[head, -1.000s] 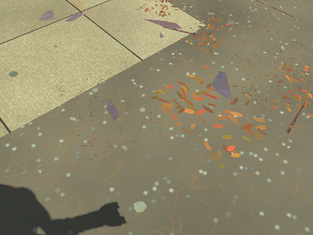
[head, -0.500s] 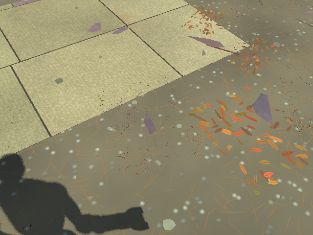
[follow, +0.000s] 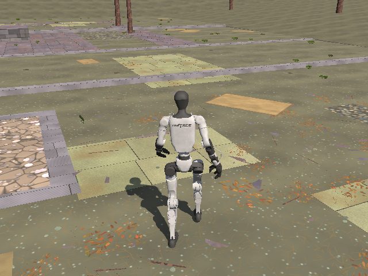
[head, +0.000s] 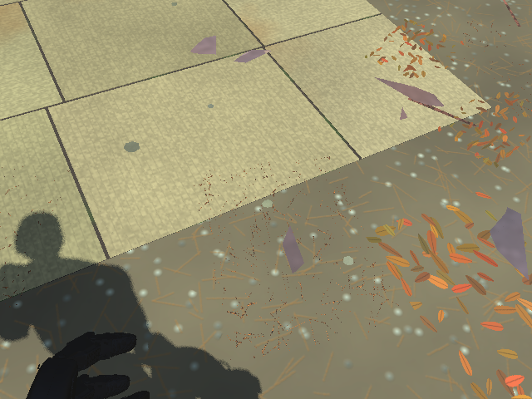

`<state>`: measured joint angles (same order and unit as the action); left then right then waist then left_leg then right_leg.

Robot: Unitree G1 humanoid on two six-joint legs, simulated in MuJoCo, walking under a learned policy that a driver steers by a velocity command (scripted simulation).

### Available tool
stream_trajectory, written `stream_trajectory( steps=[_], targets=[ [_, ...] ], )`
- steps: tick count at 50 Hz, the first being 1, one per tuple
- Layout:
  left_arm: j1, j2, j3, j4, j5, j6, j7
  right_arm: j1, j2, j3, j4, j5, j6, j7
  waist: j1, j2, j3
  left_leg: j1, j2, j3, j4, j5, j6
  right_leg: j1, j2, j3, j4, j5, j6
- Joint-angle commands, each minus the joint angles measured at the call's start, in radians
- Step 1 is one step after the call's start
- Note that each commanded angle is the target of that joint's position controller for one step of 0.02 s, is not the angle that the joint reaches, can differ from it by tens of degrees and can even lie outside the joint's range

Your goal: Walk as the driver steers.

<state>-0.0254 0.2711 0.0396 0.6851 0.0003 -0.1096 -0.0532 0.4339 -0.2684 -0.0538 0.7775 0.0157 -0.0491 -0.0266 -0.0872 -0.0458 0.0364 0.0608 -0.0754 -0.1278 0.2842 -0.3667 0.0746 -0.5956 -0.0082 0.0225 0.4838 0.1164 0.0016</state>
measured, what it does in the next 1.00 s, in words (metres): walks ahead: right foot, then left foot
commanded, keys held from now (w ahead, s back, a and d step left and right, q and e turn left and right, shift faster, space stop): no key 0.58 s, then e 0.42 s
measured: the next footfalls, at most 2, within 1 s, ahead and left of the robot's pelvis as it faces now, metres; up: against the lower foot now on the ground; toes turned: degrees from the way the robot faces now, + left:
right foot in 0.06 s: +0.24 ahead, -0.11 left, +0.00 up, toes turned +1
left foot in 0.40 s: +0.23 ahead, +0.13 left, +0.00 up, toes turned +0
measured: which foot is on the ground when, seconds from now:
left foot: down 0.00-0.08, up 0.10-0.38, down 0.40-0.88, up 0.90-1.00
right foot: up 0.00-0.04, down 0.06-1.00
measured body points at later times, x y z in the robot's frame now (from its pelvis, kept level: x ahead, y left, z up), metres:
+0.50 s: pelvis +0.16 -0.01 +0.00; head +0.17 +0.01 +0.45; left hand +0.27 +0.24 -0.13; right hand +0.30 -0.27 -0.11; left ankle +0.19 +0.13 -0.74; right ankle +0.20 -0.11 -0.74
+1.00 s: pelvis +0.20 -0.02 +0.00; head +0.23 -0.05 +0.44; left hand +0.35 +0.25 -0.11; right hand +0.30 -0.32 -0.12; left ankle +0.18 +0.13 -0.66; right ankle +0.20 -0.10 -0.73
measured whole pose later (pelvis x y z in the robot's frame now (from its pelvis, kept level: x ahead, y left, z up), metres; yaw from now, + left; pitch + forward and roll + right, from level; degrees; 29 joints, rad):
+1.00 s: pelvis +0.20 -0.02 +0.00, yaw -9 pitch +1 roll +1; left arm 0.17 0.30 0.06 0.81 0.00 0.00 -0.01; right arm 0.15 -0.30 -0.08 0.74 0.00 0.02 -0.08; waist 0.02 0.02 0.06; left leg -0.47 -0.01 -0.04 1.09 -0.53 -0.06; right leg -0.33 0.05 0.02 0.57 -0.26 -0.07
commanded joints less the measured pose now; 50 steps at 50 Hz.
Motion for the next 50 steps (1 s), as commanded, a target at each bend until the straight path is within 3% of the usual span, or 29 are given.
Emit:
stream_trajectory(
  steps=[1,2,3,4,5,6,7,8,10,12,14,17,19,21,22,24,29,33,35,37,40,41,43,44,45,46,47,48,50],
  targets=[
    [-0.007,0.12,0.041,-0.06,0.012,-0.025,0.0,0.004,-0.169,-0.047,-0.034,-0.007,0.006,-0.01,0.059,0.173,-0.022,-0.032,0.238,-0.103,0.116,0.796,0.06,0.147,0.046,-0.032,-0.012,-0.05,-0.051],
    [0.098,0.142,0.053,-0.031,0.018,-0.028,0.007,-0.026,-0.171,-0.045,-0.043,-0.006,0.009,-0.009,0.119,0.171,-0.094,-0.03,0.2,-0.08,0.246,0.928,0.033,0.284,0.061,-0.059,-0.052,0.005,-0.076],
    [0.219,0.175,0.059,-0.011,0.03,-0.029,0.015,-0.039,-0.145,-0.034,-0.062,-0.016,0.01,-0.005,0.173,0.141,-0.212,-0.137,0.153,-0.066,0.438,0.834,-0.006,0.531,-0.03,0.004,-0.017,0.221,-0.124],
    [0.328,0.24,0.065,0.001,0.055,-0.025,0.021,0.072,-0.063,-0.008,-0.071,-0.034,0.006,-0.002,0.147,-0.095,-0.394,-0.427,0.028,-0.044,0.821,0.241,-0.075,0.915,-0.304,0.301,0.082,0.609,-0.274],
    [0.379,0.183,0.054,0.042,0.032,-0.013,0.009,0.226,-0.065,-0.002,-0.016,-0.006,0.003,0.008,0.122,-0.24,-0.563,-0.574,-0.068,-0.111,1.059,-0.336,-0.112,1.067,-0.448,0.61,0.017,0.599,-0.415],
    [0.31,0.149,0.049,0.019,0.001,0.003,0.01,0.153,-0.171,-0.028,-0.009,0.015,0.011,0.009,0.138,-0.1,-0.457,-0.611,-0.001,-0.133,1.122,-0.279,-0.121,0.926,-0.403,0.532,-0.041,0.366,-0.372],
    [0.218,0.109,0.034,0.007,-0.005,0.014,0.016,0.015,-0.192,-0.034,-0.044,0.015,0.02,0.004,0.134,-0.028,-0.295,-0.644,0.046,-0.072,1.085,-0.219,-0.127,0.762,-0.344,0.395,-0.076,0.246,-0.319],
    [0.152,0.072,0.015,0.008,0.001,0.019,0.018,-0.056,-0.174,-0.031,-0.058,0.001,0.031,-0.003,0.109,0.032,-0.185,-0.627,0.084,-0.037,1.006,-0.174,-0.133,0.589,-0.292,0.307,-0.119,0.221,-0.289],
    [0.098,0.069,0.009,0.026,0.021,0.024,0.019,-0.048,-0.123,-0.026,-0.062,-0.015,0.058,-0.012,0.05,-0.011,-0.112,-0.481,0.131,0.004,0.829,-0.102,-0.138,0.362,-0.22,0.201,-0.19,0.166,-0.25],
    [0.071,0.076,0.011,0.046,0.03,0.023,0.019,-0.02,-0.058,-0.007,-0.053,-0.019,0.066,-0.019,0.03,-0.059,-0.11,-0.373,0.131,0.047,0.645,-0.097,-0.15,0.273,-0.186,0.118,-0.207,0.26,-0.252],
    [0.084,0.104,0.019,0.067,0.024,0.028,0.025,-0.046,-0.049,0.002,-0.056,-0.024,0.063,-0.021,0.045,-0.065,-0.159,-0.311,0.138,0.056,0.507,0.0,-0.147,0.295,-0.192,0.098,-0.201,0.263,-0.255],
    [0.085,0.123,0.02,0.084,0.01,0.053,0.033,-0.086,-0.083,-0.007,-0.05,-0.02,0.075,-0.016,0.054,-0.045,-0.16,-0.222,0.127,0.073,0.365,0.164,-0.128,0.267,-0.187,0.107,-0.221,-0.131,-0.226],
    [0.075,0.094,0.004,0.09,0.007,0.065,0.033,-0.128,-0.081,-0.009,-0.057,-0.036,0.078,-0.014,0.048,-0.037,-0.1,-0.153,0.115,0.084,0.252,0.215,-0.102,0.189,-0.146,0.111,-0.225,-0.461,-0.168],
    [0.133,0.047,-0.018,0.115,0.022,0.066,0.028,-0.175,-0.124,-0.012,-0.094,-0.047,0.073,-0.022,0.068,0.032,-0.047,-0.132,0.21,-0.027,0.13,0.284,-0.057,0.147,-0.082,0.088,-0.165,-0.614,-0.071],
    [0.202,0.054,-0.012,0.119,0.019,0.069,0.03,-0.217,-0.193,-0.029,-0.082,-0.036,0.072,-0.024,0.141,0.172,-0.024,-0.255,0.212,-0.042,0.132,0.11,-0.022,0.204,-0.012,0.012,-0.139,-0.568,-0.037],
    [0.167,0.077,-0.009,0.129,0.017,0.078,0.041,-0.229,-0.094,-0.007,-0.077,-0.044,0.057,-0.013,0.109,0.161,-0.002,-0.362,0.161,-0.01,0.099,-0.029,-0.046,0.31,-0.006,-0.011,-0.083,-0.458,-0.017],
    [0.182,0.076,-0.011,0.163,0.013,0.08,0.05,-0.209,-0.094,-0.006,-0.055,-0.027,0.027,-0.008,0.1,0.102,-0.061,-0.265,0.144,0.016,0.177,0.301,-0.064,0.343,-0.023,-0.005,-0.045,-0.262,-0.028],
    [0.125,0.122,0.005,0.147,-0.014,0.088,0.051,-0.2,-0.141,-0.027,-0.056,-0.022,0.038,-0.028,0.076,0.076,-0.074,-0.193,0.142,0.05,0.229,0.401,-0.044,0.275,-0.013,0.018,0.026,-0.139,-0.044],
    [0.118,0.12,0.012,0.134,-0.021,0.097,0.053,-0.179,-0.153,-0.038,-0.057,-0.02,0.05,-0.04,0.069,0.092,-0.085,-0.176,0.179,0.034,0.232,0.466,-0.012,0.234,0.0,0.02,0.091,-0.132,-0.045],
    [0.124,0.107,0.016,0.121,-0.019,0.108,0.052,-0.16,-0.164,-0.048,-0.058,-0.021,0.061,-0.05,0.066,0.132,-0.098,-0.155,0.264,-0.027,0.209,0.538,0.044,0.181,0.014,0.008,0.18,-0.179,-0.029],
    [0.154,0.088,0.024,0.109,-0.015,0.126,0.041,-0.226,-0.163,-0.054,-0.082,-0.018,0.065,-0.058,0.091,0.218,-0.101,-0.186,0.396,-0.097,0.178,0.606,0.118,0.15,0.016,-0.034,0.294,-0.514,-0.021],
    [0.162,0.087,0.027,0.107,-0.017,0.131,0.036,-0.263,-0.163,-0.054,-0.094,-0.015,0.063,-0.059,0.099,0.216,-0.091,-0.218,0.41,-0.09,0.176,0.596,0.12,0.166,0.009,-0.047,0.292,-0.578,-0.028],
    [0.194,0.092,0.035,0.114,-0.018,0.137,0.029,-0.305,-0.175,-0.06,-0.098,-0.005,0.062,-0.059,0.125,0.177,-0.086,-0.304,0.355,0.005,0.231,0.492,0.057,0.286,0.018,-0.068,0.154,-0.425,-0.053],
    [0.205,0.128,0.048,0.111,-0.011,0.138,0.032,-0.267,-0.165,-0.061,-0.083,-0.004,0.06,-0.056,0.121,0.098,-0.081,-0.362,0.289,0.082,0.33,0.34,-0.006,0.357,-0.001,0.01,0.037,-0.256,-0.081],
    [0.21,0.265,0.084,0.093,-0.004,0.137,0.044,-0.262,-0.116,-0.05,-0.115,-0.03,0.058,-0.055,0.089,-0.185,-0.065,-0.557,0.111,0.239,0.578,0.063,-0.124,0.434,-0.204,0.381,-0.099,-0.031,-0.206],
    [0.296,0.262,0.074,0.094,0.025,0.122,0.039,-0.375,-0.096,-0.039,-0.148,-0.033,0.055,-0.058,0.182,-0.235,-0.107,-0.692,0.022,0.106,0.81,-0.342,-0.14,0.515,-0.334,0.609,-0.181,0.109,-0.357],
    [0.277,0.236,0.062,0.084,0.032,0.101,0.041,-0.334,-0.108,-0.043,-0.138,-0.019,0.052,-0.053,0.154,-0.118,-0.138,-0.712,0.056,0.023,0.928,-0.329,-0.133,0.539,-0.342,0.549,-0.158,0.128,-0.365],
    [0.218,0.222,0.062,0.067,0.014,0.09,0.047,-0.304,-0.117,-0.047,-0.116,-0.012,0.054,-0.05,0.121,-0.043,-0.126,-0.712,0.074,0.018,0.949,-0.253,-0.13,0.525,-0.29,0.453,-0.131,0.113,-0.319],
    [0.158,0.197,0.057,0.051,-0.016,0.095,0.063,-0.298,-0.142,-0.059,-0.099,-0.025,0.053,-0.06,0.099,-0.004,-0.113,-0.704,0.102,0.013,0.874,-0.116,-0.138,0.503,-0.225,0.367,-0.127,0.065,-0.245]
  ],
)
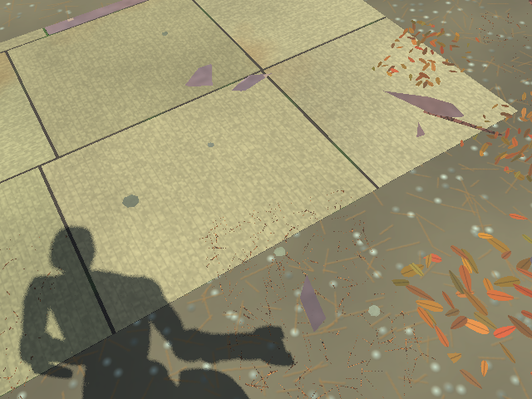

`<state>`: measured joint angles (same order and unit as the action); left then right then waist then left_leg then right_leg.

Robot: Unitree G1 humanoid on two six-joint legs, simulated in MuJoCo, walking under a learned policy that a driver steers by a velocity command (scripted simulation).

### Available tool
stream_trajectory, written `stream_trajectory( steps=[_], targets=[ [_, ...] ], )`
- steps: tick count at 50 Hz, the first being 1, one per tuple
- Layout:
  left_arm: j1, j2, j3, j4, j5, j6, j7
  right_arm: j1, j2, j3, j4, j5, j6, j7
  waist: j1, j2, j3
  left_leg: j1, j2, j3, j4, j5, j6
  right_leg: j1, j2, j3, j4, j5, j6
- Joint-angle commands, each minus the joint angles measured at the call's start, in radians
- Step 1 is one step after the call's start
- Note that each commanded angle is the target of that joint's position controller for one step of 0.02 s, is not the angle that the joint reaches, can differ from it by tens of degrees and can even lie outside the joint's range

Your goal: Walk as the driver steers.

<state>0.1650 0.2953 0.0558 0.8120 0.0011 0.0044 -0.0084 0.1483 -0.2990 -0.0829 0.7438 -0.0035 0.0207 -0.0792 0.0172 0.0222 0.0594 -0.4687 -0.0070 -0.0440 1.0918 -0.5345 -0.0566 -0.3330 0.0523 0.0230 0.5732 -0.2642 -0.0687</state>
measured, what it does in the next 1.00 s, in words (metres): walks ahead: left foot, then right foot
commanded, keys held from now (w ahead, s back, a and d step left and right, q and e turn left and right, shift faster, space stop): e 0.02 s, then w+e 0.10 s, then w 0.64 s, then w+q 0.24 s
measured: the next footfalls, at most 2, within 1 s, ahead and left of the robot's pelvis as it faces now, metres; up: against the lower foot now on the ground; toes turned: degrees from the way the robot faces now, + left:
left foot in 0.34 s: +0.11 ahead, +0.14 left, +0.00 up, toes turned -11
right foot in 0.76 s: +0.35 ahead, -0.17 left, +0.00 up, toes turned -11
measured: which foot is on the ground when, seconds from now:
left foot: up 0.00-0.32, down 0.34-0.78, up 0.80-1.00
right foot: down 0.00-0.34, up 0.36-0.74, down 0.76-1.00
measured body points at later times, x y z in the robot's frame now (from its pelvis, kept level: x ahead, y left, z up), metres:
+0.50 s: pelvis +0.10 +0.03 +0.01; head +0.11 +0.05 +0.46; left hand +0.28 +0.27 -0.10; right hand +0.10 -0.25 -0.10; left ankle +0.07 +0.15 -0.73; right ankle +0.10 -0.11 -0.67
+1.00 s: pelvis +0.34 -0.08 +0.01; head +0.35 -0.09 +0.46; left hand +0.44 +0.18 -0.10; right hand +0.42 -0.37 -0.10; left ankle +0.42 +0.08 -0.65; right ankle +0.31 -0.16 -0.73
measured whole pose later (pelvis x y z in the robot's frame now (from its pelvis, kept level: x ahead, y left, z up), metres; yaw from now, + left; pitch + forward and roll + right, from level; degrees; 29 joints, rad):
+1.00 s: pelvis +0.34 -0.08 +0.01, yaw -5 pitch +0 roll -2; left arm 0.29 0.26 0.06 0.83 0.01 -0.10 -0.02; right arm 0.25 -0.31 -0.06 0.79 0.03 -0.05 -0.01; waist 0.03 0.05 0.02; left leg -0.65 0.10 -0.08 1.09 -0.18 0.01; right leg -0.12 0.05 -0.12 0.29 -0.18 -0.06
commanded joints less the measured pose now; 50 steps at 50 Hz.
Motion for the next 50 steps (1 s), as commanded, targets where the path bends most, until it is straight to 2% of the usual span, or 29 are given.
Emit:
stream_trajectory(
  steps=[1,3,5,8,11,13,15,16,17,18,19,20,21,24,29,31,34,36,37,38,39,40,41,42,43,45,46,48,50],
  targets=[
    [-0.031,0.168,0.039,-0.078,-0.019,-0.009,0.024,-0.006,-0.098,-0.028,-0.064,-0.005,-0.02,-0.005,-0.011,-0.087,-0.143,-0.131,0.019,-0.057,0.053,0.087,-0.018,0.211,-0.255,0.343,-0.22,0.447,-0.166],
    [0.007,0.155,0.04,-0.076,-0.026,0.0,0.035,0.005,-0.074,-0.02,-0.065,0.006,-0.031,0.009,-0.006,-0.112,-0.169,-0.113,0.011,-0.04,-0.074,0.16,-0.023,0.235,-0.21,0.339,-0.27,0.132,-0.16],
    [0.025,0.159,0.043,-0.08,-0.029,-0.001,0.044,-0.053,-0.068,-0.015,-0.081,0.012,-0.046,0.023,0.021,-0.155,-0.127,-0.11,0.005,-0.037,-0.225,0.186,-0.025,0.229,-0.206,0.396,-0.336,-0.159,-0.166],
    [0.036,0.169,0.046,-0.085,-0.02,-0.006,0.048,-0.073,-0.069,-0.009,-0.082,0.016,-0.075,0.044,0.033,-0.181,-0.102,-0.036,0.003,-0.024,-0.383,0.199,-0.018,0.201,-0.216,0.412,-0.352,-0.212,-0.168],
    [0.06,0.164,0.041,-0.079,-0.017,-0.011,0.038,-0.067,-0.063,-0.003,-0.072,0.021,-0.103,0.065,0.042,-0.182,-0.086,0.073,-0.003,0.008,-0.488,0.214,0.004,0.136,-0.214,0.417,-0.345,-0.23,-0.167],
    [0.058,0.157,0.035,-0.078,-0.017,-0.012,0.03,-0.036,-0.059,-0.001,-0.057,0.026,-0.12,0.075,0.019,-0.169,-0.068,0.168,-0.009,0.029,-0.583,0.268,0.035,0.077,-0.206,0.427,-0.331,-0.267,-0.157],
    [0.047,0.132,0.024,-0.085,-0.015,-0.014,0.023,0.029,-0.059,-0.005,-0.028,0.024,-0.131,0.075,-0.026,-0.14,-0.06,0.31,-0.008,0.045,-0.688,0.317,0.068,-0.003,-0.164,0.418,-0.285,-0.311,-0.121],
    [0.036,0.098,0.012,-0.093,-0.013,-0.02,0.02,0.091,-0.075,-0.009,-0.014,0.022,-0.135,0.069,-0.055,-0.116,-0.073,0.409,0.048,-0.003,-0.704,0.286,0.091,-0.073,-0.135,0.39,-0.214,-0.319,-0.089],
    [0.012,0.034,-0.006,-0.108,-0.01,-0.028,0.017,0.199,-0.118,-0.016,0.005,0.011,-0.137,0.062,-0.09,0.01,-0.09,0.514,0.2,-0.185,-0.779,0.158,0.141,-0.19,-0.053,0.277,0.03,-0.306,-0.033],
    [0.004,0.019,-0.008,-0.15,-0.027,-0.048,0.016,0.263,-0.223,-0.041,0.032,-0.012,-0.134,0.07,-0.076,0.209,-0.054,0.562,0.36,-0.533,-0.913,-0.11,0.27,-0.403,0.054,0.106,0.249,-0.313,0.002],
    [-0.031,0.108,0.013,-0.16,-0.036,-0.064,0.019,0.24,-0.192,-0.04,0.031,-0.007,-0.137,0.076,-0.078,0.175,0.037,0.508,0.422,-0.636,-0.945,-0.23,0.333,-0.525,-0.021,0.117,0.398,-0.308,0.011],
    [-0.014,0.14,0.024,-0.146,-0.036,-0.072,0.012,0.201,-0.133,-0.022,0.019,0.007,-0.141,0.075,-0.059,0.13,0.061,0.507,0.377,-0.558,-0.942,-0.189,0.312,-0.55,-0.06,0.129,0.45,-0.217,0.013],
    [0.005,0.129,0.025,-0.127,-0.028,-0.076,0.005,0.177,-0.111,-0.013,0.009,0.01,-0.14,0.075,-0.044,0.118,0.038,0.52,0.325,-0.469,-0.943,-0.104,0.279,-0.543,-0.083,0.098,0.465,-0.148,0.019],
    [-0.054,0.077,0.016,-0.138,-0.007,-0.086,-0.009,0.186,-0.098,-0.004,0.015,0.008,-0.132,0.073,-0.062,0.092,0.021,0.484,0.246,-0.28,-0.969,0.186,0.245,-0.499,-0.121,0.034,0.408,0.03,0.055],
    [-0.173,0.005,-0.011,-0.181,-0.014,-0.091,-0.021,0.24,-0.121,-0.005,0.042,0.017,-0.118,0.068,-0.101,0.101,0.016,0.377,0.182,-0.089,-0.971,0.435,0.234,-0.304,-0.095,-0.04,0.103,0.212,0.094],
    [-0.207,0.015,-0.011,-0.194,-0.019,-0.092,-0.03,0.276,-0.141,-0.008,0.056,0.022,-0.113,0.069,-0.113,0.102,0.021,0.37,0.203,-0.083,-0.963,0.456,0.236,-0.239,-0.078,-0.053,0.035,0.236,0.088],
    [-0.214,0.05,-0.002,-0.21,-0.028,-0.096,-0.04,0.282,-0.156,-0.011,0.07,0.032,-0.103,0.07,-0.085,0.111,0.033,0.428,0.259,-0.101,-0.935,0.516,0.221,-0.203,-0.08,-0.033,-0.029,0.207,0.044],
    [-0.13,0.089,0.016,-0.194,-0.024,-0.097,-0.039,0.263,-0.174,-0.016,0.071,0.032,-0.092,0.067,-0.018,0.113,-0.018,0.459,0.259,-0.071,-0.822,0.771,0.194,-0.065,-0.049,-0.056,-0.066,0.171,0.004],
    [0.003,0.125,0.038,-0.153,-0.022,-0.094,-0.031,0.264,-0.164,-0.011,0.071,0.029,-0.087,0.065,0.049,0.092,-0.104,0.432,0.216,-0.024,-0.658,0.927,0.17,0.12,-0.024,-0.077,-0.086,0.171,-0.026],
    [0.177,0.174,0.059,-0.112,-0.02,-0.09,-0.019,0.262,-0.135,0.004,0.056,0.014,-0.086,0.062,0.126,0.054,-0.23,0.282,0.173,0.011,-0.419,0.842,0.136,0.397,-0.106,0.002,-0.054,0.163,-0.067],
    [0.298,0.29,0.084,-0.092,0.005,-0.083,-0.013,0.373,-0.008,0.044,0.021,0.009,-0.101,0.068,0.106,-0.223,-0.412,-0.111,0.022,0.058,0.007,0.377,0.061,0.791,-0.403,0.467,-0.103,-0.031,-0.221],
    [0.312,0.209,0.061,-0.085,0.0,-0.081,-0.015,0.361,-0.043,0.038,0.045,0.029,-0.123,0.069,0.119,-0.273,-0.463,-0.212,-0.02,-0.096,0.162,-0.027,0.068,0.752,-0.462,0.724,-0.276,-0.178,-0.248],
    [0.234,0.154,0.041,-0.085,-0.003,-0.083,-0.014,0.26,-0.129,0.011,0.019,0.061,-0.13,0.074,0.108,-0.206,-0.269,-0.301,0.036,-0.102,0.223,0.027,0.085,0.611,-0.429,0.569,-0.297,-0.206,-0.193],
    [0.16,0.123,0.031,-0.093,-0.005,-0.084,-0.012,0.199,-0.13,0.011,0.004,0.059,-0.13,0.074,0.075,-0.148,-0.172,-0.289,0.088,-0.069,0.19,0.118,0.096,0.467,-0.392,0.429,-0.313,-0.132,-0.162],
    [0.1,0.09,0.022,-0.093,-0.001,-0.088,-0.014,0.173,-0.116,0.01,0.005,0.042,-0.124,0.071,0.044,-0.108,-0.105,-0.255,0.119,-0.058,0.133,0.189,0.092,0.346,-0.348,0.329,-0.347,-0.046,-0.144],
    [0.039,0.06,0.019,-0.087,0.012,-0.105,-0.018,0.214,-0.079,0.008,0.027,0.035,-0.095,0.071,-0.013,-0.145,-0.067,-0.147,0.154,-0.065,0.084,0.279,0.085,0.207,-0.293,0.187,-0.412,0.066,-0.121],
    [0.035,0.057,0.021,-0.078,0.011,-0.115,-0.018,0.226,-0.056,0.012,0.034,0.036,-0.082,0.071,-0.025,-0.132,-0.059,-0.135,0.154,-0.063,0.082,0.298,0.08,0.178,-0.288,0.14,-0.432,0.126,-0.126],
    [0.038,0.069,0.028,-0.055,0.013,-0.129,-0.017,0.199,-0.045,0.011,0.022,0.033,-0.068,0.067,-0.035,-0.1,-0.025,-0.177,0.15,-0.079,0.048,0.357,0.068,0.155,-0.287,0.059,-0.457,0.226,-0.129],
    [0.053,0.079,0.032,-0.036,0.015,-0.132,-0.01,0.148,-0.045,0.01,0.0,0.028,-0.07,0.067,-0.027,-0.079,-0.002,-0.23,0.141,-0.097,-0.046,0.451,0.059,0.176,-0.282,-0.005,-0.467,0.297,-0.128]
  ],
)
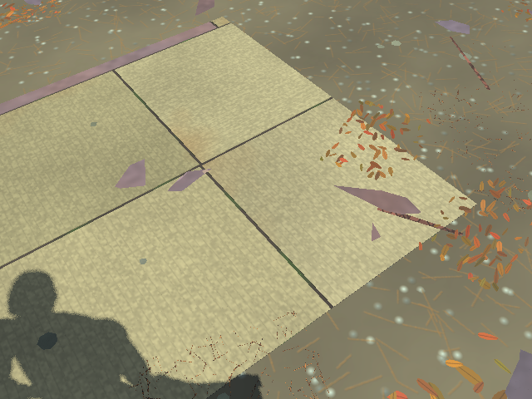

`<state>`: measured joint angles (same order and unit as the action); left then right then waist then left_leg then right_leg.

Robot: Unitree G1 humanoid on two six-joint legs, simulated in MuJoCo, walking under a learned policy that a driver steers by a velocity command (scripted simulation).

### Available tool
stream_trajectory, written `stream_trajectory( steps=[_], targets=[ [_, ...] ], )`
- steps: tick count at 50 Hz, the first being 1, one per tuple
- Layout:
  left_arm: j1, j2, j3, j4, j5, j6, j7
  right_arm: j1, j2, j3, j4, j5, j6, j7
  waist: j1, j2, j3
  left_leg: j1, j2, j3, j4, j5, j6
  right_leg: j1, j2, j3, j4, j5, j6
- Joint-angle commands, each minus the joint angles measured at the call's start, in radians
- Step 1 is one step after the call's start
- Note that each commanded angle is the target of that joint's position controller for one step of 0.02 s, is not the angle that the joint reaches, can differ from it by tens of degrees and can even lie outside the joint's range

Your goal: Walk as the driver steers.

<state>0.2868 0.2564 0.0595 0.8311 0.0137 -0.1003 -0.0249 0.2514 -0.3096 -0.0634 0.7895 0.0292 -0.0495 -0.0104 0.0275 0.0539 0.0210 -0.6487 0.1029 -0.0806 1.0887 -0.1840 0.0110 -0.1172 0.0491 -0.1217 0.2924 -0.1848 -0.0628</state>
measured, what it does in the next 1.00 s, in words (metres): walks ahead, turning left: left foot, then right foot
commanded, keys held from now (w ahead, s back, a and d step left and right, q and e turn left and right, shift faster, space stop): w+q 0.16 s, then q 0.30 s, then no key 0.54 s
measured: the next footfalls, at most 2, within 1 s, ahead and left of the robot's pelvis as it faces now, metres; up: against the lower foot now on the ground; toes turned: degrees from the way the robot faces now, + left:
left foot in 0.28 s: +0.34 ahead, +0.14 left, +0.00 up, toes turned +16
right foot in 0.74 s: +0.43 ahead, -0.08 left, +0.00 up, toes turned +22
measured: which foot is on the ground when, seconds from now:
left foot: up 0.00-0.26, down 0.28-1.00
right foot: down 0.00-0.30, up 0.32-0.72, down 0.74-1.00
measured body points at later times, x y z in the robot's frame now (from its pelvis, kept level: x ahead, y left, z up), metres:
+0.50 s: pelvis +0.24 +0.05 -0.01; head +0.30 +0.07 +0.43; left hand +0.32 +0.36 -0.12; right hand +0.46 -0.18 -0.10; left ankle +0.30 +0.13 -0.75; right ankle +0.29 -0.12 -0.66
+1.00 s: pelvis +0.34 +0.02 -0.01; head +0.35 +0.02 +0.44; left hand +0.39 +0.30 -0.12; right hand +0.56 -0.17 -0.13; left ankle +0.30 +0.13 -0.75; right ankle +0.40 -0.09 -0.75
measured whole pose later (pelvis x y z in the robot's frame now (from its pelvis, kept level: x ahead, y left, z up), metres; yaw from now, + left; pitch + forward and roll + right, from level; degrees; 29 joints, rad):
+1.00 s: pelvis +0.34 +0.02 -0.01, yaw +21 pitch +0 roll +0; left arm 0.18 0.23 0.02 0.73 0.01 -0.03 0.01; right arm 0.19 -0.25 -0.03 0.73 -0.02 0.03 -0.01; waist 0.00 0.01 0.02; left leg -0.26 -0.05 -0.09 0.55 -0.29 0.00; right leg -0.27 0.00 0.01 0.56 -0.28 0.00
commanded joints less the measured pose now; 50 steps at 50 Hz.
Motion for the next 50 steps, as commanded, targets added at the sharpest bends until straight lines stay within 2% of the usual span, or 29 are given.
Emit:
stream_trajectory(
  steps=[1,4,8,9,11,12,13,14,15,16,17,18,19,20,21,23,26,28,31,34,36,37,38,39,40,42,43,45,50],
  targets=[
    [-0.067,0.123,0.028,-0.05,0.003,-0.027,0.01,0.02,-0.033,-0.008,-0.055,-0.007,-0.004,0.003,-0.033,-0.106,0.042,-0.051,0.023,-0.054,-0.11,0.16,-0.009,-0.032,-0.27,0.105,-0.19,0.241,-0.127],
    [-0.052,0.147,0.03,-0.038,-0.003,-0.022,0.021,-0.089,-0.013,0.005,-0.09,-0.01,-0.014,0.026,0.005,-0.085,0.065,-0.014,0.008,0.025,-0.31,0.293,0.0,-0.011,-0.256,0.019,-0.207,0.269,-0.104],
    [0.038,0.176,0.038,0.0,-0.018,0.008,0.03,-0.222,0.003,0.017,-0.162,-0.007,-0.016,0.057,0.056,-0.06,0.099,-0.086,-0.005,0.078,-0.445,0.265,0.029,0.165,-0.306,-0.022,-0.161,0.353,-0.095],
    [0.036,0.181,0.039,0.002,-0.02,0.022,0.034,-0.24,-0.001,0.015,-0.181,-0.009,-0.017,0.066,0.052,-0.06,0.108,-0.092,-0.017,0.099,-0.473,0.232,0.038,0.198,-0.311,-0.039,-0.118,0.457,-0.086],
    [0.023,0.207,0.044,-0.009,-0.022,0.049,0.049,-0.214,-0.026,0.002,-0.202,-0.017,-0.018,0.082,0.017,-0.102,0.051,0.001,-0.082,0.167,-0.487,0.149,0.06,0.236,-0.307,-0.069,0.021,0.818,-0.058],
    [0.014,0.218,0.046,-0.019,-0.023,0.059,0.058,-0.15,-0.049,-0.011,-0.196,-0.018,-0.017,0.084,-0.019,-0.133,-0.005,0.088,-0.125,0.193,-0.48,0.109,0.076,0.243,-0.299,-0.075,0.126,0.97,-0.042],
    [0.001,0.225,0.048,-0.03,-0.023,0.068,0.065,-0.035,-0.091,-0.033,-0.173,-0.016,-0.016,0.081,-0.079,-0.143,-0.074,0.232,-0.161,0.193,-0.494,0.102,0.099,0.21,-0.283,-0.078,0.283,1.011,-0.024],
    [-0.027,0.22,0.043,-0.046,-0.03,0.067,0.069,0.101,-0.143,-0.061,-0.145,-0.02,-0.015,0.065,-0.161,-0.113,-0.142,0.451,-0.174,0.159,-0.593,0.227,0.137,0.1,-0.238,-0.09,0.501,0.891,0.017],
    [0.033,0.132,0.016,-0.07,0.005,0.054,0.062,0.148,-0.222,-0.075,-0.138,-0.023,-0.005,0.038,-0.127,0.079,-0.243,0.755,0.015,-0.093,-0.548,0.606,0.203,-0.17,-0.145,-0.081,0.818,0.174,0.072],
    [0.159,0.069,-0.017,-0.104,0.014,0.029,0.037,0.082,-0.293,-0.076,-0.199,-0.047,-0.01,0.037,-0.031,0.22,-0.448,1.075,0.308,-0.633,-0.563,0.812,0.474,-0.516,0.043,0.093,1.198,-0.538,0.127],
    [0.058,0.195,0.012,-0.094,-0.011,0.013,0.023,0.101,-0.214,-0.065,-0.218,-0.044,0.0,0.039,-0.134,0.007,-0.53,1.034,0.267,-0.567,-0.627,0.714,0.439,-0.535,-0.017,0.257,1.224,-0.464,0.111],
    [-0.038,0.194,0.012,-0.137,-0.039,0.013,0.024,0.032,-0.175,-0.052,-0.222,-0.033,0.0,0.04,-0.112,-0.016,-0.373,0.9,0.215,-0.42,-0.649,0.65,0.382,-0.573,-0.058,0.241,1.157,-0.38,0.094],
    [-0.058,0.17,0.009,-0.135,-0.026,0.02,0.037,-0.019,-0.143,-0.046,-0.216,-0.015,0.003,0.037,-0.068,-0.104,-0.227,0.723,0.154,-0.325,-0.681,0.59,0.327,-0.578,-0.096,0.217,1.064,-0.322,0.101],
    [-0.057,0.177,0.015,-0.133,-0.014,0.035,0.049,-0.055,-0.121,-0.039,-0.223,-0.012,0.007,0.03,-0.04,-0.085,-0.165,0.592,0.126,-0.279,-0.71,0.558,0.308,-0.537,-0.117,0.214,0.999,-0.284,0.109],
    [-0.041,0.179,0.018,-0.135,-0.012,0.053,0.051,-0.074,-0.123,-0.038,-0.229,-0.026,0.012,0.028,-0.011,-0.051,-0.136,0.477,0.097,-0.252,-0.742,0.539,0.3,-0.461,-0.121,0.213,0.963,-0.261,0.115],
    [0.0,0.148,0.013,-0.126,-0.004,0.071,0.058,-0.099,-0.139,-0.045,-0.229,-0.037,0.014,0.024,0.018,-0.017,-0.133,0.369,0.064,-0.204,-0.755,0.591,0.298,-0.395,-0.104,0.191,0.876,-0.233,0.14],
    [-0.009,0.125,0.004,-0.123,0.0,0.082,0.07,-0.096,-0.141,-0.043,-0.213,-0.033,0.02,0.008,0.01,0.006,-0.18,0.367,0.049,-0.153,-0.728,0.631,0.28,-0.383,-0.095,0.182,0.743,-0.152,0.169],
    [-0.043,0.12,0.002,-0.13,-0.005,0.088,0.069,-0.103,-0.134,-0.038,-0.207,-0.031,0.034,-0.002,-0.004,0.029,-0.194,0.358,0.03,-0.141,-0.724,0.498,0.251,-0.355,-0.098,0.183,0.661,-0.078,0.172],
    [-0.107,0.124,0.003,-0.151,-0.014,0.095,0.065,-0.108,-0.125,-0.029,-0.198,-0.039,0.051,-0.006,-0.032,0.066,-0.162,0.331,0.026,-0.17,-0.737,0.237,0.229,-0.311,-0.096,0.183,0.544,-0.037,0.164],
    [-0.133,0.128,0.005,-0.166,-0.012,0.086,0.055,-0.1,-0.107,-0.018,-0.183,-0.042,0.056,0.001,-0.048,0.091,-0.128,0.352,0.047,-0.225,-0.695,0.168,0.222,-0.269,-0.086,0.177,0.423,-0.084,0.14],
    [-0.094,0.106,0.003,-0.158,-0.007,0.069,0.044,-0.112,-0.07,0.001,-0.173,-0.033,0.056,0.003,-0.007,0.077,-0.119,0.344,0.022,-0.226,-0.629,0.17,0.176,-0.143,-0.074,0.154,0.191,0.047,0.101],
    [-0.088,0.129,0.006,-0.163,0.008,0.061,0.042,-0.064,-0.037,0.013,-0.16,-0.038,0.051,0.002,-0.016,0.036,-0.116,0.319,-0.022,-0.215,-0.594,0.099,0.117,-0.062,-0.135,0.216,0.111,0.193,0.072],
    [-0.096,0.217,0.021,-0.181,0.022,0.061,0.048,0.014,-0.017,0.018,-0.158,-0.059,0.043,0.003,-0.083,-0.153,-0.139,0.272,-0.124,-0.122,-0.464,-0.118,0.053,0.004,-0.298,0.368,0.113,0.421,-0.003],
    [-0.13,0.174,0.01,-0.161,0.03,0.065,0.047,0.018,-0.029,0.013,-0.163,-0.051,0.04,0.002,-0.109,-0.29,-0.125,0.271,-0.156,-0.036,-0.457,-0.255,0.007,-0.078,-0.367,0.459,0.086,0.387,-0.128],
    [-0.162,0.116,-0.005,-0.173,0.018,0.064,0.041,-0.012,-0.07,0.005,-0.157,-0.055,0.042,-0.002,-0.089,-0.253,-0.109,0.331,-0.119,-0.028,-0.481,-0.211,-0.015,-0.123,-0.336,0.446,0.072,0.295,-0.132],
    [-0.149,0.122,-0.003,-0.164,0.004,0.062,0.035,-0.075,-0.057,0.004,-0.15,-0.053,0.06,-0.004,-0.06,-0.217,-0.1,0.398,-0.117,-0.029,-0.554,-0.061,-0.017,-0.132,-0.222,0.336,0.104,0.154,-0.036],
    [-0.142,0.123,-0.004,-0.161,-0.001,0.059,0.034,-0.083,-0.057,0.004,-0.153,-0.058,0.072,-0.003,-0.052,-0.205,-0.085,0.422,-0.106,-0.042,-0.581,-0.015,-0.012,-0.155,-0.2,0.309,0.107,0.072,-0.007],
    [-0.127,0.124,-0.005,-0.161,0.003,0.058,0.032,-0.078,-0.053,0.004,-0.142,-0.049,0.076,0.002,-0.04,-0.144,-0.047,0.406,-0.103,-0.052,-0.589,0.008,0.017,-0.163,-0.149,0.245,0.123,-0.005,0.033],
    [-0.112,0.101,-0.009,-0.161,-0.005,0.06,0.037,-0.078,-0.037,0.003,-0.116,-0.044,0.059,-0.001,-0.02,-0.069,-0.075,0.4,-0.091,-0.065,-0.597,0.102,0.017,-0.088,-0.125,0.207,0.19,0.122,0.027]
  ],
)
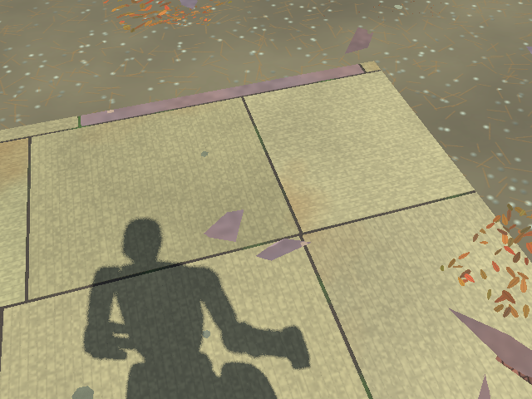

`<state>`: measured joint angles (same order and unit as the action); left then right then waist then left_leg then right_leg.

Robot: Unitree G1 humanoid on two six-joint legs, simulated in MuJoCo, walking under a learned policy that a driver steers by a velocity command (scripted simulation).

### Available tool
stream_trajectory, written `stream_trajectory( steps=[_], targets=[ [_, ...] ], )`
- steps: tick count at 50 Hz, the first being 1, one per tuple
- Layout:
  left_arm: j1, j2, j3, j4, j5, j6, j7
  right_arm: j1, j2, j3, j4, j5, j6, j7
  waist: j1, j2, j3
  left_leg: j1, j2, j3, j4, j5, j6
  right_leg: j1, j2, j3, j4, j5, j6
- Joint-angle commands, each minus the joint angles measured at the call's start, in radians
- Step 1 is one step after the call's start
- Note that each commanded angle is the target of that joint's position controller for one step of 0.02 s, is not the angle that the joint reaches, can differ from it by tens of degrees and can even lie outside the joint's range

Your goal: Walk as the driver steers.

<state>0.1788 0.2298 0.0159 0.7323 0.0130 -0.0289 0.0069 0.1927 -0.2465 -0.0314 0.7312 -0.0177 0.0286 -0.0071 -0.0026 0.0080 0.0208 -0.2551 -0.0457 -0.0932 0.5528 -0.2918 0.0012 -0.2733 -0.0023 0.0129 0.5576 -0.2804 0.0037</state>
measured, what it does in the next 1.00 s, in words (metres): walks ahead: right foot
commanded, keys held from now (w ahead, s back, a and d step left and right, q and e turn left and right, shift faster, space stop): no key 0.04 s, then w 0.60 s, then e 0.36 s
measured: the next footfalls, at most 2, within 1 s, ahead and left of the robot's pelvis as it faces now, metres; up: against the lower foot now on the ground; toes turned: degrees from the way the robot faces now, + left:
right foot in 0.68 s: +0.40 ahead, -0.12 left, +0.00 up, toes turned -2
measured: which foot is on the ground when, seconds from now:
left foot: down 0.00-0.68, up 0.70-1.00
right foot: down 0.00-0.30, up 0.32-0.66, down 0.68-1.00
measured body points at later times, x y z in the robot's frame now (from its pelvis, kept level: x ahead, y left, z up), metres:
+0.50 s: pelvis +0.12 +0.01 +0.01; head +0.14 +0.03 +0.46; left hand +0.31 +0.26 -0.09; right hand +0.09 -0.25 -0.11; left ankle +0.01 +0.12 -0.73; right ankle +0.18 -0.12 -0.67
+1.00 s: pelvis +0.31 -0.04 +0.01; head +0.36 -0.06 +0.46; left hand +0.44 +0.23 -0.10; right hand +0.46 -0.33 -0.09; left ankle +0.43 +0.12 -0.67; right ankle +0.36 -0.12 -0.73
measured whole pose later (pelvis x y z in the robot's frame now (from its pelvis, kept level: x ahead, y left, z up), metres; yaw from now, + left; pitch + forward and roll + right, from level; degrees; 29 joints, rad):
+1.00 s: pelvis +0.31 -0.04 +0.01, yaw -8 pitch +2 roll +0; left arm 0.25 0.30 0.06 0.74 0.00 -0.02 0.00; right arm 0.12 -0.30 -0.05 0.70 -0.02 -0.02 -0.05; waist 0.05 0.02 0.06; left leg -0.62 0.04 -0.10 0.90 -0.26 -0.08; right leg -0.30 0.11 0.07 0.39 -0.11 -0.08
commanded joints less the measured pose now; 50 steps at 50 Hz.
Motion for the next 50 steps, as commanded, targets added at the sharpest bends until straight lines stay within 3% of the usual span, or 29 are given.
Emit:
stream_trajectory(
  steps=[1,3,5,8,10,11,13,14,15,16,17,19,22,24,26,29,31,32,33,34,35,36,37,38,39,40,42,46,50],
  targets=[
    [-0.004,0.125,0.035,-0.062,-0.004,-0.009,0.006,-0.018,-0.097,-0.03,-0.053,0.004,-0.021,-0.005,0.011,-0.013,-0.078,0.008,0.058,-0.053,-0.061,0.217,0.025,0.075,-0.07,0.07,-0.07,0.227,-0.041],
    [0.002,0.111,0.031,-0.056,-0.001,-0.004,0.004,0.001,-0.081,-0.027,-0.036,0.005,-0.02,-0.007,0.01,-0.004,-0.096,0.022,0.051,-0.044,-0.069,0.146,0.023,0.085,-0.059,0.059,-0.077,0.143,-0.042],
    [0.005,0.13,0.038,-0.052,-0.008,0.004,0.002,0.018,-0.091,-0.032,-0.022,0.012,-0.017,-0.01,0.012,-0.019,-0.045,-0.032,0.017,-0.011,-0.048,-0.12,0.039,0.05,-0.042,0.065,-0.096,-0.144,-0.066],
    [0.054,0.158,0.046,-0.041,-0.025,-0.007,0.006,0.016,-0.078,-0.03,-0.036,0.028,-0.05,-0.007,0.021,-0.089,0.069,-0.178,0.011,0.024,0.032,-0.257,0.061,0.024,-0.139,0.237,-0.198,-0.439,-0.152],
    [0.089,0.187,0.056,-0.026,-0.028,-0.022,0.006,0.004,-0.062,-0.029,-0.047,0.036,-0.087,0.002,0.017,-0.16,0.086,-0.224,0.019,0.081,0.127,-0.156,0.06,0.059,-0.26,0.413,-0.277,-0.459,-0.222],
    [0.091,0.192,0.058,-0.024,-0.031,-0.025,0.005,-0.001,-0.066,-0.031,-0.048,0.037,-0.1,0.005,0.015,-0.159,0.091,-0.202,0.031,0.081,0.113,-0.139,0.069,0.044,-0.279,0.44,-0.283,-0.411,-0.235],
    [0.012,0.179,0.053,-0.047,-0.035,-0.023,-0.001,0.086,-0.072,-0.038,-0.014,0.036,-0.116,0.016,-0.043,-0.15,0.059,-0.019,0.039,0.073,-0.006,-0.102,0.1,-0.044,-0.219,0.324,-0.229,-0.259,-0.187],
    [-0.058,0.143,0.042,-0.077,-0.037,-0.026,-0.004,0.166,-0.102,-0.049,0.018,0.036,-0.122,0.02,-0.08,-0.086,0.051,0.087,0.069,-0.012,-0.093,-0.101,0.124,-0.113,-0.129,0.196,-0.114,-0.13,-0.13],
    [-0.096,0.094,0.03,-0.112,-0.035,-0.041,-0.005,0.252,-0.178,-0.073,0.051,0.041,-0.125,0.02,-0.087,0.116,0.031,0.233,0.177,-0.228,-0.191,-0.06,0.177,-0.245,0.01,0.005,0.147,-0.013,-0.049],
    [-0.105,0.124,0.037,-0.131,-0.031,-0.062,-0.001,0.321,-0.234,-0.089,0.053,0.035,-0.125,0.027,-0.124,0.262,0.019,0.401,0.335,-0.5,-0.281,0.098,0.275,-0.464,0.056,-0.019,0.37,-0.158,-0.01],
    [-0.1,0.16,0.051,-0.126,-0.043,-0.072,-0.001,0.337,-0.197,-0.077,0.053,0.022,-0.129,0.026,-0.117,0.189,0.029,0.472,0.391,-0.55,-0.268,0.223,0.319,-0.609,0.03,0.039,0.54,-0.312,-0.015],
    [-0.084,0.13,0.044,-0.117,-0.05,-0.073,-0.014,0.317,-0.149,-0.06,0.047,0.02,-0.128,0.023,-0.087,0.066,0.019,0.521,0.369,-0.41,-0.246,0.319,0.288,-0.716,-0.035,0.053,0.64,-0.209,-0.047],
    [-0.124,0.092,0.036,-0.129,-0.039,-0.069,-0.045,0.28,-0.09,-0.034,0.052,0.025,-0.1,0.014,-0.064,0.087,0.039,0.416,0.287,-0.22,-0.326,0.383,0.216,-0.643,-0.079,0.0,0.498,-0.035,-0.036],
    [-0.172,0.055,0.021,-0.145,-0.031,-0.069,-0.061,0.248,-0.106,-0.034,0.044,0.029,-0.09,0.0,-0.065,0.076,0.056,0.295,0.234,-0.116,-0.369,0.386,0.197,-0.521,-0.061,-0.045,0.33,0.087,-0.01],
    [-0.228,0.039,0.012,-0.161,-0.03,-0.072,-0.068,0.249,-0.149,-0.042,0.047,0.028,-0.092,-0.011,-0.075,0.084,0.067,0.186,0.205,-0.055,-0.406,0.353,0.182,-0.365,-0.029,-0.07,0.143,0.215,0.0],
    [-0.245,0.1,0.03,-0.174,-0.041,-0.068,-0.062,0.27,-0.19,-0.054,0.069,0.04,-0.104,-0.011,-0.061,0.116,0.082,0.184,0.257,-0.061,-0.428,0.328,0.173,-0.258,-0.014,-0.046,0.032,0.285,-0.018],
    [-0.218,0.136,0.045,-0.172,-0.04,-0.068,-0.056,0.259,-0.194,-0.058,0.078,0.042,-0.103,-0.009,-0.028,0.116,0.067,0.248,0.279,-0.046,-0.367,0.499,0.149,-0.215,-0.004,-0.039,-0.005,0.263,-0.053],
    [-0.171,0.156,0.056,-0.162,-0.036,-0.066,-0.05,0.253,-0.203,-0.062,0.08,0.04,-0.099,-0.009,0.003,0.121,0.025,0.274,0.274,-0.027,-0.288,0.669,0.134,-0.145,0.017,-0.055,-0.01,0.241,-0.075],
    [-0.052,0.183,0.074,-0.126,-0.03,-0.062,-0.043,0.238,-0.202,-0.062,0.078,0.032,-0.091,-0.01,0.069,0.115,-0.052,0.274,0.237,0.019,-0.131,0.843,0.107,-0.002,0.048,-0.082,-0.022,0.246,-0.103],
    [0.085,0.208,0.086,-0.086,-0.023,-0.057,-0.035,0.237,-0.188,-0.058,0.068,0.023,-0.088,-0.016,0.127,0.096,-0.143,0.179,0.192,0.051,0.067,0.851,0.069,0.209,0.026,-0.062,-0.015,0.329,-0.13],
    [0.214,0.295,0.101,-0.066,-0.002,-0.052,-0.027,0.294,-0.125,-0.037,0.039,-0.011,-0.091,-0.021,0.124,-0.117,-0.297,-0.081,0.098,0.089,0.426,0.425,0.017,0.537,-0.199,0.219,0.037,0.545,-0.216],
    [0.212,0.31,0.093,-0.055,0.003,-0.052,-0.042,0.439,-0.035,-0.009,0.062,0.001,-0.103,-0.009,0.045,-0.34,-0.46,-0.284,-0.048,0.005,0.721,-0.325,-0.031,0.677,-0.394,0.685,-0.152,0.47,-0.368],
    [0.153,0.231,0.079,-0.071,-0.016,-0.047,-0.044,0.355,-0.143,-0.034,0.07,0.023,-0.112,-0.001,0.066,-0.204,-0.364,-0.345,0.015,-0.048,0.81,-0.298,-0.03,0.565,-0.344,0.668,-0.21,0.385,-0.334],
    [0.065,0.199,0.069,-0.079,-0.026,-0.043,-0.042,0.234,-0.173,-0.042,0.034,0.038,-0.115,0.0,0.054,-0.119,-0.196,-0.392,0.053,-0.005,0.794,-0.22,-0.028,0.402,-0.306,0.503,-0.215,0.419,-0.303],
    [0.016,0.184,0.064,-0.085,-0.026,-0.041,-0.04,0.17,-0.168,-0.04,0.019,0.026,-0.116,-0.008,0.033,-0.019,-0.12,-0.372,0.091,0.012,0.752,-0.154,-0.031,0.263,-0.26,0.401,-0.226,0.512,-0.283],
    [-0.014,0.185,0.065,-0.091,-0.017,-0.041,-0.039,0.147,-0.167,-0.046,0.005,0.013,-0.111,-0.016,0.006,-0.006,-0.087,-0.332,0.112,0.013,0.706,-0.115,-0.033,0.159,-0.228,0.339,-0.242,0.592,-0.275],
    [-0.03,0.191,0.07,-0.094,0.001,-0.044,-0.037,0.169,-0.143,-0.046,-0.006,0.008,-0.091,-0.026,-0.035,-0.056,-0.097,-0.24,0.121,0.006,0.639,-0.08,-0.04,0.042,-0.194,0.28,-0.279,0.648,-0.281],
    [-0.017,0.224,0.083,-0.08,-0.008,-0.031,-0.018,0.118,-0.123,-0.041,-0.038,-0.006,-0.06,-0.044,-0.042,-0.075,-0.115,-0.23,0.093,0.015,0.467,-0.019,-0.076,-0.04,-0.172,0.243,-0.282,0.627,-0.294],
    [0.011,0.24,0.091,-0.076,-0.027,0.005,0.007,-0.009,-0.119,-0.038,-0.077,0.003,-0.046,-0.042,-0.003,-0.087,-0.1,-0.237,0.068,-0.011,0.282,0.102,-0.087,-0.053,-0.133,0.291,-0.284,0.257,-0.247]
  ],
)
